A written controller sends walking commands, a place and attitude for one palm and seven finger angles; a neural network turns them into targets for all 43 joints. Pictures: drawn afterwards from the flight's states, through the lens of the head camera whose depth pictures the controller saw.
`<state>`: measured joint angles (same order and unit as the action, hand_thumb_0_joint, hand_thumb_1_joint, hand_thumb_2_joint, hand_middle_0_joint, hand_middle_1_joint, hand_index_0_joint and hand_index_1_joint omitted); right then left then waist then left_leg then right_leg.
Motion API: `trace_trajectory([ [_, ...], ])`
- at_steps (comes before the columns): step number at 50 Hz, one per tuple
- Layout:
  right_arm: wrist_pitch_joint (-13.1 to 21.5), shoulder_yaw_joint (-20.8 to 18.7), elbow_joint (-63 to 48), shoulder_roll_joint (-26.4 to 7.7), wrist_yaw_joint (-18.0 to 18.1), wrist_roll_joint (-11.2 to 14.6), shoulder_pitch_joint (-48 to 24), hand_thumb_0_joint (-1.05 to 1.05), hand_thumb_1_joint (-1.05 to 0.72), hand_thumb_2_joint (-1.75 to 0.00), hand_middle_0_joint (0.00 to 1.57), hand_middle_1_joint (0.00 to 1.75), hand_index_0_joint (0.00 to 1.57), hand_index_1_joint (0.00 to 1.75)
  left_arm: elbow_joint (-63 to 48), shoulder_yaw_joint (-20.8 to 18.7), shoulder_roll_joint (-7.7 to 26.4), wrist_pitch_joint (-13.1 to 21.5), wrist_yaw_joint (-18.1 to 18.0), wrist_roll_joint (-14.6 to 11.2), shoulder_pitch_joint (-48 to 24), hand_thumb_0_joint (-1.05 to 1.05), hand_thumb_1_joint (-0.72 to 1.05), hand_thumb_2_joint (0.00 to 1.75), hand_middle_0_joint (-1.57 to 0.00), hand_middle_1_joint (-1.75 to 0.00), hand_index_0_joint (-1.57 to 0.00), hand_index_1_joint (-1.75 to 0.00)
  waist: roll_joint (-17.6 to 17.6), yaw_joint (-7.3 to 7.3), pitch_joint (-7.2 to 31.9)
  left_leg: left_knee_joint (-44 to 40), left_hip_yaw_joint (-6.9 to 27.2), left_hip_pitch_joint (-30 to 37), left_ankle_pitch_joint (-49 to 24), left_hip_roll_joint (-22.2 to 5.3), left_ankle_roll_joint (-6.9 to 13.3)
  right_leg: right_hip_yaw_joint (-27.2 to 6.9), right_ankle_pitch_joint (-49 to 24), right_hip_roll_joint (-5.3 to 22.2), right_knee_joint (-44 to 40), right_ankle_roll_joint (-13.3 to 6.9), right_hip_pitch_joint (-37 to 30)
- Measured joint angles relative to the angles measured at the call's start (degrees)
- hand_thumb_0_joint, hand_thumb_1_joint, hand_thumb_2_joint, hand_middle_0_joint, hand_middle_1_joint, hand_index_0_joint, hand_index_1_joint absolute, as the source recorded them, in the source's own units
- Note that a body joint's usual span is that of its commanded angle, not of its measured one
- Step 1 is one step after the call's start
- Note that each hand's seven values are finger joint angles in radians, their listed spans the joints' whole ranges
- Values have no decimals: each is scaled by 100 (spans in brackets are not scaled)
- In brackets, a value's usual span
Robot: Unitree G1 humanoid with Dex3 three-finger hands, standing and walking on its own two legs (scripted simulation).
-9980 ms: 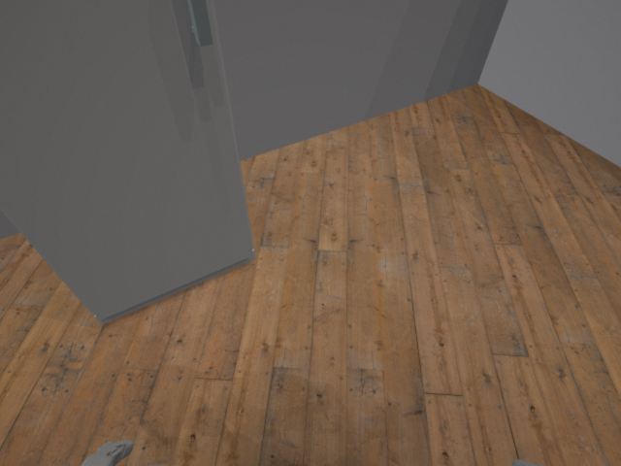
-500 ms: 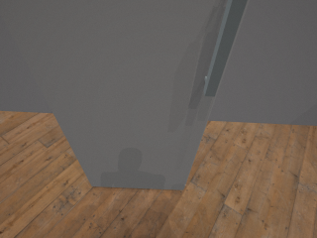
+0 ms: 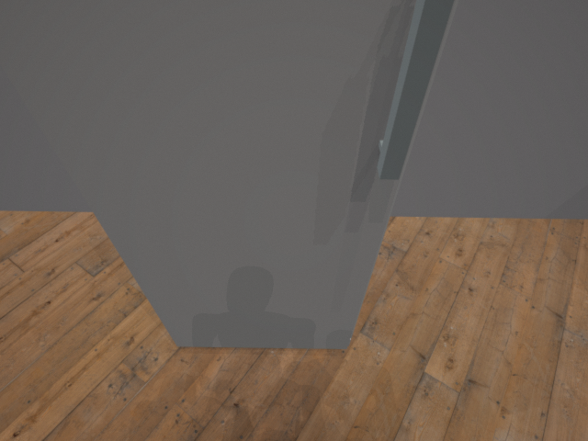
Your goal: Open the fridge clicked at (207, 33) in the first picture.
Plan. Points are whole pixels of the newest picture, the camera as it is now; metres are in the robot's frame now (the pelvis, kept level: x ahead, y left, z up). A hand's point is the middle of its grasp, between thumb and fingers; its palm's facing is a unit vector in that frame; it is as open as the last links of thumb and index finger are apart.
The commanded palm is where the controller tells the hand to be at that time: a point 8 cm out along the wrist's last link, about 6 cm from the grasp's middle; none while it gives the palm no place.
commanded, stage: look again from close up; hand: right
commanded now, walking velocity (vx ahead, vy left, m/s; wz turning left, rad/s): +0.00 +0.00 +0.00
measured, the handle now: (408, 72) +0.47 -0.10 +0.27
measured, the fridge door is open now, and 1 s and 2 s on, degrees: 0 0 0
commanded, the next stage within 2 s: raise the hand to about handle height in 0.38 s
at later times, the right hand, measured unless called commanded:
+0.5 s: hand out of the picture +0.02 -0.18 -0.17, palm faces -0.02 +0.97 -0.24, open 7.4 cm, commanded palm +0.10 -0.23 -0.07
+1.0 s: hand out of the picture +0.13 -0.21 +0.03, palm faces +0.17 +0.98 -0.06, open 9.2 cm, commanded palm +0.13 -0.25 +0.04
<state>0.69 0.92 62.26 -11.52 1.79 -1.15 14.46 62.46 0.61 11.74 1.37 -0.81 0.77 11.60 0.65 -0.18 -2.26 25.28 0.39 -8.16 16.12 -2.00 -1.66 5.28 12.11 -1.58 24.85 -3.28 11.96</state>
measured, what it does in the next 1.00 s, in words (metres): stands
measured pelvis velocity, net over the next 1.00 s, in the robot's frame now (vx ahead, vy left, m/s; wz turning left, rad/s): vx -0.02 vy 0.04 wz -0.08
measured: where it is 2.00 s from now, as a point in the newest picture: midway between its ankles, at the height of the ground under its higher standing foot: outside the picture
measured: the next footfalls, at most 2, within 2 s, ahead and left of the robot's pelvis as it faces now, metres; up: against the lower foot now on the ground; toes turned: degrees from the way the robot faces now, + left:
none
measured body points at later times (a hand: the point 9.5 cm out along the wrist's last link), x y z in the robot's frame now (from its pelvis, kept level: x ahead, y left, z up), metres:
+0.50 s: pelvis +0.00 +0.01 +0.00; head +0.01 +0.01 +0.45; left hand +0.03 +0.26 -0.15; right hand +0.03 -0.23 -0.15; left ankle -0.03 +0.14 -0.74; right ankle +0.02 -0.08 -0.74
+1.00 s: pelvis -0.02 +0.04 -0.04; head -0.01 +0.03 +0.41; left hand +0.20 +0.29 -0.08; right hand +0.12 -0.26 +0.04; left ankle -0.03 +0.14 -0.74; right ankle +0.02 -0.08 -0.74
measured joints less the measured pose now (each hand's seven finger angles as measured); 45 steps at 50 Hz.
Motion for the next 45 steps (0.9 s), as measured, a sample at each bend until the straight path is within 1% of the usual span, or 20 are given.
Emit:
trace_trajectory([
  [24,19,-3,39,-67,-20,6,-91,1,-91,-90,20,30,20,30,178,5,51,-20,11,2,11,0,91,90,-20,-30,-20,-30,0,18,9,-148,-28,85,-69,65,84,-32,-112,55,-211,92,-113],
  [25,41,6,28,-45,34,-5,-86,1,-91,-90,20,30,20,30,126,5,68,-36,16,-11,21,0,91,90,-20,-30,-20,-30,-37,30,6,-145,-50,61,-74,92,85,-54,-84,87,-114,101,-37],
  [26,-289,-177,-852,-8,13,215,181,1,-91,-90,20,30,20,30,-159,-2,74,-7,-7,-94,136,0,91,90,-20,-30,-20,-30,-42,65,-28,-76,-85,19,-52,94,91,-86,-48,90,-15,106,30],
  [27,-477,-353,-2029,5,13,391,478,1,-91,-90,21,30,20,30,-488,23,67,197,-105,-173,308,1,91,90,-20,-30,-20,-30,-1,27,-103,64,-98,-19,7,62,105,-98,-35,58,23,114,26],
  [28,-303,-424,-3004,-18,79,522,686,2,-90,-89,21,30,20,30,-741,49,63,466,-211,-206,469,1,91,90,-20,-30,-20,-30,37,-35,-111,229,-104,-87,90,22,128,-102,-31,19,50,125,39],
  [29,-72,-445,-3761,-44,187,634,809,2,-90,-89,21,30,21,31,-906,55,64,701,-275,-245,564,1,91,90,-20,-30,-20,-30,53,-52,-49,371,-124,-164,173,-17,139,-120,-25,-18,88,130,82],
  [31,216,-528,-4897,-35,248,891,786,2,-88,-88,21,32,20,32,-1266,31,107,970,-314,-298,625,1,91,90,-20,-30,-20,-30,-31,17,82,531,-220,-240,275,-52,114,-213,21,-49,260,126,211],
  [32,430,-602,-5240,-26,184,974,665,2,-87,-88,21,32,20,33,-1438,10,139,1061,-323,-295,591,1,91,90,-20,-30,-20,-30,-107,77,152,591,-273,-288,300,-43,108,-264,62,-39,388,127,310],
  [33,714,-704,-5442,-32,65,1045,517,2,-86,-87,21,33,20,33,-1590,-13,160,1123,-320,-276,521,1,91,90,-20,-30,-20,-30,-170,131,252,682,-303,-398,329,-27,121,-293,110,-20,530,134,450],
  [35,1425,-971,-5510,-98,-351,1229,247,2,-82,-86,21,35,21,35,-1862,-50,154,1173,-275,-225,303,1,91,90,-20,-30,-20,-30,-214,212,502,1014,-289,-811,431,21,168,-282,231,44,875,170,857],
  [37,2083,-1223,-5330,-220,-994,1443,89,1,-79,-84,21,38,21,38,-2144,-89,111,1171,-190,-225,65,1,91,90,-21,-30,-20,-30,-158,241,661,1450,-236,-1286,581,81,224,-234,379,124,1274,220,1291],
  [38,2311,-1316,-5187,-291,-1373,1548,63,1,-77,-84,21,39,21,39,-2308,-107,104,1164,-145,-241,-32,1,91,90,-21,-30,-20,-30,-118,244,674,1649,-221,-1472,655,111,252,-222,451,161,1462,242,1466],
  [39,2435,-1387,-5036,-363,-1767,1646,80,1,-75,-83,21,40,21,40,-2476,-117,119,1166,-111,-264,-106,1,91,90,-21,-30,-20,-30,-81,244,666,1822,-221,-1626,721,136,271,-224,514,192,1635,251,1619],
  [40,2441,-1446,-4911,-428,-2136,1723,145,0,-73,-82,21,41,21,42,-2642,-124,152,1173,-94,-290,-155,1,91,90,-21,-30,-20,-30,-47,234,655,1967,-230,-1754,780,159,291,-235,572,221,1788,276,1752],
  [41,2350,-1497,-4833,-479,-2441,1792,262,0,-71,-81,22,43,21,43,-2801,-132,199,1183,-96,-313,-178,1,91,90,-21,-30,-20,-30,-18,211,649,2082,-243,-1857,830,179,312,-251,623,245,1915,298,1864],
  [42,2209,-1546,-4810,-515,-2668,1856,420,0,-68,-80,22,44,22,44,-2944,-149,254,1197,-111,-319,-176,1,91,90,-21,-30,-20,-30,5,178,646,2168,-261,-1932,873,198,329,-271,669,265,2020,312,1953],
  [43,2060,-1599,-4850,-534,-2808,1920,610,1,-66,-79,22,46,22,46,-3068,-173,311,1213,-137,-320,-151,1,91,90,-21,-30,-20,-30,24,134,648,2226,-285,-1979,908,216,339,-297,713,283,2105,322,2019],
  [44,1945,-1656,-4951,-532,-2868,1985,817,1,-64,-78,22,47,22,47,-3162,-205,363,1233,-168,-313,-109,1,91,90,-21,-30,-20,-30,35,81,651,2256,-316,-1992,937,233,348,-331,752,299,2173,332,2059],
  [45,1881,-1712,-5120,-511,-2853,2040,1020,1,-61,-77,23,49,22,49,-3223,-241,409,1259,-205,-303,-55,1,91,90,-21,-30,-20,-30,37,18,651,2260,-358,-1970,957,251,356,-375,787,313,2228,340,2075],
])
